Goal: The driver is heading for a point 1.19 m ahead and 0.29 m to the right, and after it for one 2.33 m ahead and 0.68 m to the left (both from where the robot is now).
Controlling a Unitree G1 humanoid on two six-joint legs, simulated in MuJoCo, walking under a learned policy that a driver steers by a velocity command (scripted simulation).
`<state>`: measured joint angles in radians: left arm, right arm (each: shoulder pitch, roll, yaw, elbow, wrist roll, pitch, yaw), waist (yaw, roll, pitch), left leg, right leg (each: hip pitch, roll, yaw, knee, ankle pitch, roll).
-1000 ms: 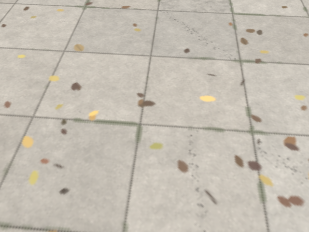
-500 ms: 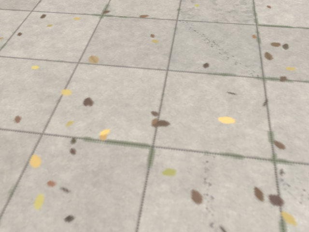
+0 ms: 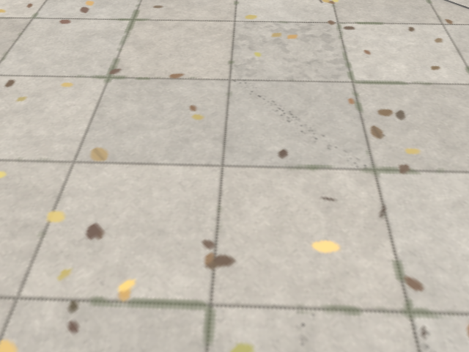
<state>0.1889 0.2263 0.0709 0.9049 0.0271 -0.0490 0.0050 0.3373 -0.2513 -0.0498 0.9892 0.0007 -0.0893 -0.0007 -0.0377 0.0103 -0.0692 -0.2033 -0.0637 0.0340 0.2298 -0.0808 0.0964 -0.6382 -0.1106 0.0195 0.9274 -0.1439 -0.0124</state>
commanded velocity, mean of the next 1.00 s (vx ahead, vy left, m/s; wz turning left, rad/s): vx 0.92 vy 0.00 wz -0.05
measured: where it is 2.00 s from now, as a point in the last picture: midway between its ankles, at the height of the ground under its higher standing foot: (286, 133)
